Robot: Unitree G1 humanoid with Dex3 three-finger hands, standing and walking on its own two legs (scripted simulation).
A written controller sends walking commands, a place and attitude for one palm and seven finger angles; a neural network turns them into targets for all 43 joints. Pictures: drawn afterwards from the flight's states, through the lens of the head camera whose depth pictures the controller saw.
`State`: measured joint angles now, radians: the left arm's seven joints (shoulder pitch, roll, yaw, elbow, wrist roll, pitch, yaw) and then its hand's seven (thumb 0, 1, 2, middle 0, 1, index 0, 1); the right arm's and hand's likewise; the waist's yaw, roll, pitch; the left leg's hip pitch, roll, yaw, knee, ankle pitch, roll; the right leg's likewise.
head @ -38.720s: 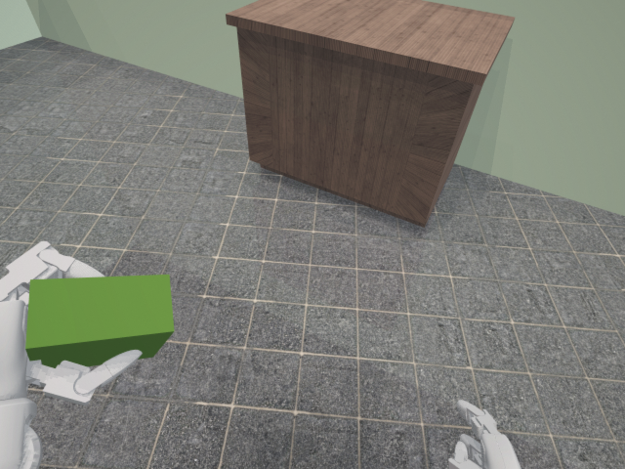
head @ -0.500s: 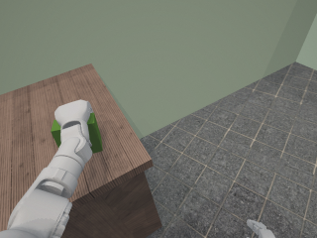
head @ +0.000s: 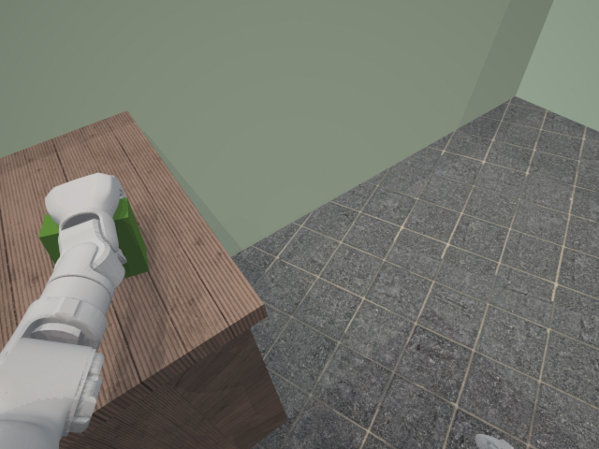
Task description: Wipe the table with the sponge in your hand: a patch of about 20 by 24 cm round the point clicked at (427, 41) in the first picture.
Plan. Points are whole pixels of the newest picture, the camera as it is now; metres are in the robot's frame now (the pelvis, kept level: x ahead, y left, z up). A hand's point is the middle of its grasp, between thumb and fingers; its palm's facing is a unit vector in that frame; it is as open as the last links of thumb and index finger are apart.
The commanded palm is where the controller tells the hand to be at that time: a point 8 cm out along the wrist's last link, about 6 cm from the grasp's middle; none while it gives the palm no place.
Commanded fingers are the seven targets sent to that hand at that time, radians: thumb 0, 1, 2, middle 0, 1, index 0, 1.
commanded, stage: wipe forward along the third lane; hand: left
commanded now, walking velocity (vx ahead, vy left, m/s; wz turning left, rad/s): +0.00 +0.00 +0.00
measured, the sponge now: (103, 252) +0.40 +0.30 +0.06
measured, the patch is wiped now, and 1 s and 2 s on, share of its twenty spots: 1.00 1.00 1.00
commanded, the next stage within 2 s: wipe back along the third lane in 0.20 s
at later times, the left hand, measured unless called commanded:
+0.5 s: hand (100, 226) +0.42 +0.30 +0.09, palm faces -0.04 -0.03 -1.00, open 9.9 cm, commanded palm +0.39 +0.31 +0.12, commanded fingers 0.00 0.10 1.30 -1.20 -1.60 -1.20 -1.60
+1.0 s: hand (93, 239) +0.39 +0.30 +0.10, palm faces +0.10 -0.09 -0.99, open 9.9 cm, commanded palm +0.33 +0.28 +0.13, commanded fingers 0.00 0.10 1.30 -1.20 -1.60 -1.20 -1.60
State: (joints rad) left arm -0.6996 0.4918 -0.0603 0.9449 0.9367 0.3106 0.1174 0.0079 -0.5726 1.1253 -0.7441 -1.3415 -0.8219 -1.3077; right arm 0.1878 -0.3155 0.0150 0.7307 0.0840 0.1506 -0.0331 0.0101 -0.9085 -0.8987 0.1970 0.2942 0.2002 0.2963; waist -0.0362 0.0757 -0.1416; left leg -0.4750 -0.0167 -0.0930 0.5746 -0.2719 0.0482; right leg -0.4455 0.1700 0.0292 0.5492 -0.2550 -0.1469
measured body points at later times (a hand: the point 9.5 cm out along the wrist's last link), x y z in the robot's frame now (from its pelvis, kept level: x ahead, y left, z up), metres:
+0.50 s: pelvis +0.01 +0.03 +0.00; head +0.02 -0.01 +0.45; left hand +0.42 +0.30 +0.15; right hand +0.12 -0.23 -0.13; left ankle +0.01 +0.16 -0.73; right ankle +0.00 -0.01 -0.73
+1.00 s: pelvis +0.05 +0.08 +0.01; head +0.02 +0.06 +0.46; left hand +0.38 +0.30 +0.15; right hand +0.28 -0.13 -0.07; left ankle +0.01 +0.16 -0.73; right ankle +0.00 -0.01 -0.73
